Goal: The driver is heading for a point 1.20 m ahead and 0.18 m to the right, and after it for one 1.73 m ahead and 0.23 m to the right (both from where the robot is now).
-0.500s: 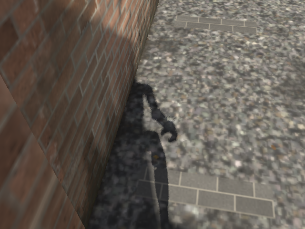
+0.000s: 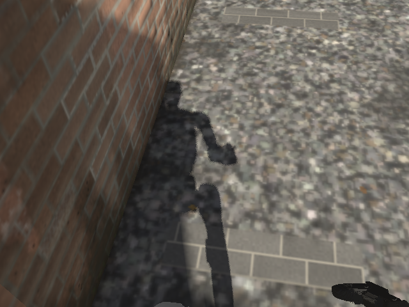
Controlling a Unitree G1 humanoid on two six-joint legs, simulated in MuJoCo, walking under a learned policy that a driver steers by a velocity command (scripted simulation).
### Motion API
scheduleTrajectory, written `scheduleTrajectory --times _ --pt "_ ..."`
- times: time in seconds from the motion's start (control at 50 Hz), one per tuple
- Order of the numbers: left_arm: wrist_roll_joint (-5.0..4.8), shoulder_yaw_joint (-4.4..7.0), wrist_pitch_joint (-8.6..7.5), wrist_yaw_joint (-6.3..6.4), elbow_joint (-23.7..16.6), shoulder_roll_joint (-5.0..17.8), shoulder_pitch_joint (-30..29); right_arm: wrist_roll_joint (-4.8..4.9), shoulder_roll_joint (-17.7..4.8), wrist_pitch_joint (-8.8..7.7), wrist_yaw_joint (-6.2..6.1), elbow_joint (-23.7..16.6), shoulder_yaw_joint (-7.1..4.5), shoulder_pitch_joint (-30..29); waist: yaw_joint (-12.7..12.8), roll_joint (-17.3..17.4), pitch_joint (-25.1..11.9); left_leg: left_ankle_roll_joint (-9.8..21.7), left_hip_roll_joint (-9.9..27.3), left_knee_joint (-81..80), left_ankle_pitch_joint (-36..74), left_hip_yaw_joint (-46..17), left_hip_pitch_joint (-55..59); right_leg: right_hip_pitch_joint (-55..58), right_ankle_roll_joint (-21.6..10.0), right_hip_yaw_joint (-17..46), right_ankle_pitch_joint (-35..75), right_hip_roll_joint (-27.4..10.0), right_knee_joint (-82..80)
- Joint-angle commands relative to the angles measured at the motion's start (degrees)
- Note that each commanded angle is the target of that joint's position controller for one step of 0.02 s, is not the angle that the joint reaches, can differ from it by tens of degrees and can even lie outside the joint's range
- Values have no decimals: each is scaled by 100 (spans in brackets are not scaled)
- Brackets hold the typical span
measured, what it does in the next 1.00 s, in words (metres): goes down, turning right: left foot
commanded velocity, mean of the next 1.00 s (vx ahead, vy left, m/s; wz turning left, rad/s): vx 0.45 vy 0.00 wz -0.43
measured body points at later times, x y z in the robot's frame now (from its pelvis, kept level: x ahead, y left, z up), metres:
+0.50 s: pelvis +0.05 +0.06 -0.02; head +0.06 +0.03 +0.43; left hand +0.09 +0.31 -0.14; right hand +0.16 -0.17 -0.12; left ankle +0.12 +0.18 -0.65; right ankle +0.05 -0.08 -0.73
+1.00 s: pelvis +0.23 +0.05 -0.08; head +0.23 +0.05 +0.37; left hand +0.49 +0.15 -0.18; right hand +0.06 -0.10 -0.21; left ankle +0.10 +0.19 -0.73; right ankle +0.32 -0.18 -0.76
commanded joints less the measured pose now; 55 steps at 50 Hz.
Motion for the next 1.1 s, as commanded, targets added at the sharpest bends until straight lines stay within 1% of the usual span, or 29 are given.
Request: scheduleTrajectory --times 0.02,0.1,0.12,0.16,0.22,0.26,0.34,0.36,0.38,0.42,0.44,0.46,0.5,0.52,0.54,0.56,0.58,0.6,0.64,0.68,0.72,0.76,0.84,0.9,0.98,1.02,1.04,1.06,1.1 --pt "-55 160 -125 116 -413 1074 -139 99 -91 91 0 -570 33 572 -521 -203 -342 -96 193 973 241 335 -455 434 -1172 2264 1444 -1331 -976" --pt "-191 168 -84 223 -171 1154 685 111 -231 86 -88 -784 -4 116 173 -605 -372 -164 92 1048 -322 109 -1428 1806 -1201 2800 461 -1423 -937" --pt "-84 177 -74 28 336 1140 757 -17 -176 28 68 -429 3 744 -102 -486 -83 -101 103 225 -690 243 -1561 1522 -755 2963 -2479 -1161 -1005" --pt "-230 183 -88 56 273 1241 374 -77 -263 -16 148 -408 -71 828 -171 -810 229 39 -119 -312 -1094 791 -274 223 -376 2728 -2281 -834 -1420" --pt "-110 53 -164 60 356 757 694 -133 111 -95 123 -681 26 4 358 -857 -78 61 208 -866 -9 75 -1552 2065 -885 3208 -1845 -1156 -818" --pt "24 44 -146 14 537 586 1013 -16 255 -47 59 -750 102 -83 552 -454 50 29 383 -1476 343 -257 -2183 2547 -1010 3532 -2160 -1044 -535" --pt "21 65 -131 -39 778 478 974 -95 309 -39 172 -487 168 499 301 -531 262 138 659 -2048 865 -132 -1663 1048 -1119 3686 -2652 -778 -453" --pt "-151 44 -202 15 695 388 1056 -103 205 35 237 -419 156 396 452 -168 442 -31 741 -4130 1714 171 -1095 523 -1155 3290 -3190 -807 -860" --pt "-165 93 -262 38 746 463 1038 -60 211 121 290 -510 142 188 471 -558 594 -159 781 -4446 1875 340 -130 -317 -1072 3304 -3334 -629 -1138" --pt "-293 189 -332 82 366 886 11 44 164 235 298 -628 155 129 21 -606 357 -387 675 -5825 1411 375 2290 -1876 -923 3244 -3878 -655 -1503" --pt "-100 207 -359 43 70 1015 -934 -39 91 165 316 -426 154 680 -359 -684 111 -350 675 -5310 2441 255 3801 -2656 -764 2933 -3281 -638 -1434" --pt "-193 298 -390 40 -331 1335 -1764 -60 -117 81 311 -368 40 1119 -675 -545 -100 -315 631 -6060 1976 357 4395 -2425 -650 2583 -2792 -581 -1345" --pt "-214 299 -351 89 -707 1036 -1974 -144 -333 -116 205 -16 -122 1599 -636 -124 288 -266 424 -8019 1418 692 4635 -1603 -727 2135 -2575 -189 -548" --pt "-648 307 -234 16 -547 941 -1410 -13 -308 -184 231 -200 -186 1230 -664 17 369 -231 124 -11378 451 666 4291 -356 -1051 2441 -3413 24 -188" --pt "-349 194 -123 -141 -324 733 -721 -44 -293 -393 179 -176 -268 1612 -465 -358 -116 -283 187 -10559 850 577 5864 -643 -1021 2377 -2189 -7 616" --pt "-157 -124 -187 -306 -92 -303 -140 -261 -720 -575 -34 71 -533 2435 -611 485 -948 540 1559 -9412 1848 -361 6982 -1366 -455 1805 -1454 318 2628" --pt "-260 -187 -213 -314 -717 -777 -12 -264 -1187 -661 -51 81 -593 2707 -449 1624 -671 1721 2796 -10644 2564 -3273 7755 -4138 -260 1281 -1895 1027 3416" --pt "-204 11 -228 -171 -1156 -67 -1225 -505 -1297 -577 49 223 -678 3119 -1034 1163 509 2169 3441 -11739 1037 -5276 7537 -5706 53 1601 -1554 825 3525" --pt "-212 -98 -202 -120 -747 -314 -1685 -135 -631 -563 194 498 -541 2358 -826 1104 871 1970 2727 -11797 -1356 -3656 6440 -5858 113 1027 -482 63 3700" --pt "40 -177 -64 -248 -291 -473 -699 -5 -69 -538 161 757 -441 2014 -247 416 987 1729 2204 -11601 -1215 -2123 4068 -3768 84 169 267 -136 4650" --pt "86 -80 109 -470 -219 -357 -613 -42 -201 -677 114 870 -409 1462 14 408 992 1419 1788 -11694 -849 -1050 2526 -2653 12 -128 834 -98 5634" --pt "-15 -61 142 -598 -218 -391 -643 -374 25 -849 -45 1292 -243 1289 -27 253 683 1311 1599 -11081 40 -601 3149 -2835 45 291 2639 -407 4502" --pt "80 40 84 -510 -612 -132 -1931 -548 -11 -891 -167 1895 -77 2715 -760 988 744 1477 1705 -10631 208 -610 4830 -3716 63 104 3644 -565 3325" --pt "114 36 86 -497 -728 -42 -2669 -618 -185 -758 -92 1748 -13 2789 -916 656 760 1466 1491 -10159 -415 -108 3924 -2154 62 -201 4870 -708 2037" --pt "137 -53 117 -480 -770 -81 -3213 -238 -272 -648 -169 2084 -87 3703 -1405 132 1246 1648 1788 -9745 -41 -817 5279 -2549 126 -297 3680 -745 500" --pt "131 -84 177 -494 -852 -183 -3815 -256 -454 -574 -208 2421 -162 3930 -1685 418 1392 1673 1716 -9509 12 -984 6016 -2659 167 -438 2937 -741 -282" --pt "-977 40 257 -598 -1285 -525 -4585 748 -75 -117 -510 2219 -371 3356 -1859 1 1477 1200 1164 -8664 1760 -756 5544 -2177 490 -154 3285 -682 -588" --pt "-1170 -99 375 -577 -1129 -739 -4154 674 -485 -31 -600 2018 -451 2855 -1608 217 1275 1208 1197 -8304 2070 -567 5474 -1682 503 -242 3464 -603 -1098" --pt "-916 106 432 -478 -639 -434 -2895 538 -155 -77 -555 2203 -527 2887 -1273 178 430 1062 1095 -6660 2045 -691 4993 138 170 -43 4175 -745 -1482"
Velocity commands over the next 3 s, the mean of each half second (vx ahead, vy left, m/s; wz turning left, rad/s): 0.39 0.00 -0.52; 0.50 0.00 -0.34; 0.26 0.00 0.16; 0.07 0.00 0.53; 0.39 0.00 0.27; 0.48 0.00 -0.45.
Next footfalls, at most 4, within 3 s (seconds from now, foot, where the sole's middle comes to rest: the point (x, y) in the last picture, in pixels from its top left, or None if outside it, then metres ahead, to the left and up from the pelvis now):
0.54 left None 0.14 0.18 -0.77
1.14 right None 0.38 -0.18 -0.99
1.42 left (232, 285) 0.63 -0.01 -0.99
1.74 right None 0.56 -0.23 -0.99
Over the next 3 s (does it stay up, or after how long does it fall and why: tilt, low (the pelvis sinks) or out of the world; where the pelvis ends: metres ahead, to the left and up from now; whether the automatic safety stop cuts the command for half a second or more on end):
stays up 1.04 -0.04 -0.20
